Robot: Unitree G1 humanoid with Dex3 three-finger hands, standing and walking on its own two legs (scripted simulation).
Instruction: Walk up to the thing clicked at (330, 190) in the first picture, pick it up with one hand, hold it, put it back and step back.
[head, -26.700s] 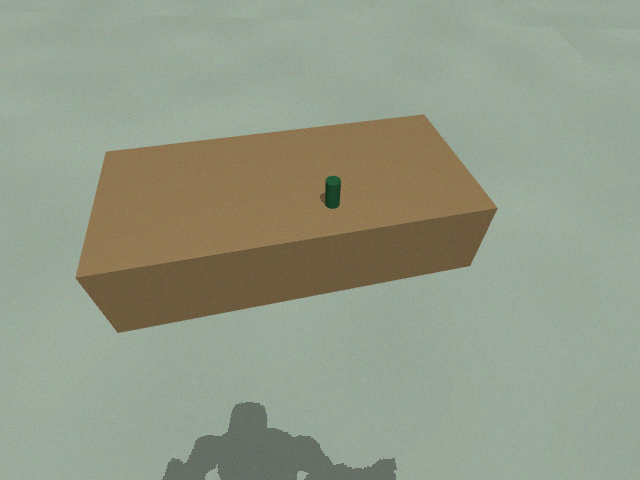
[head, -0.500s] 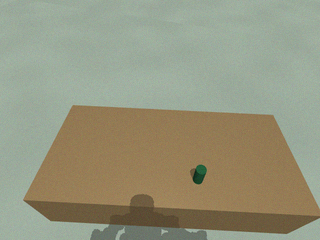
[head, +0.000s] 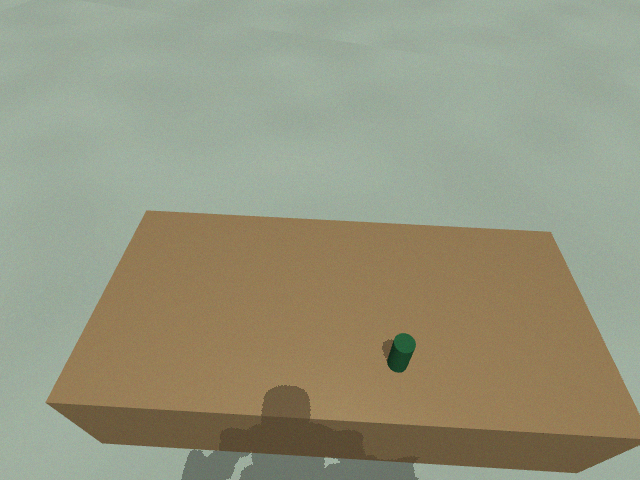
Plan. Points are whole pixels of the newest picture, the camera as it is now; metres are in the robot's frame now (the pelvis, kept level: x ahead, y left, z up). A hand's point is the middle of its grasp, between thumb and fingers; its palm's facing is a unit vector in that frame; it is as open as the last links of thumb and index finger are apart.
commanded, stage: stand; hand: right
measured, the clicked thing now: (400, 353) +0.48 -0.19 -0.40
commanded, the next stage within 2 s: step back in 1.30 s
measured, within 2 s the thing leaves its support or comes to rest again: neither
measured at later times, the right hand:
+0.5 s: hand out of the picture +0.08 -0.25 -0.16, palm faces -0.02 +0.94 -0.34, open 7.4 cm
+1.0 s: hand out of the picture +0.07 -0.26 -0.16, palm faces -0.03 +0.94 -0.34, open 7.4 cm
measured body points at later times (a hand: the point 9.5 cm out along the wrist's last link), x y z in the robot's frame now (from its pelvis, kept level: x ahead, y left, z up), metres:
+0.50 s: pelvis +0.00 +0.00 +0.00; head +0.01 +0.00 +0.45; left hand +0.08 +0.30 -0.13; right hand +0.08 -0.30 -0.13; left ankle -0.02 +0.14 -0.75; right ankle +0.01 -0.13 -0.75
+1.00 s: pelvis +0.00 -0.01 +0.00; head +0.01 -0.01 +0.45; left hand +0.07 +0.30 -0.13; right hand +0.07 -0.30 -0.13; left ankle -0.02 +0.14 -0.75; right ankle +0.01 -0.13 -0.75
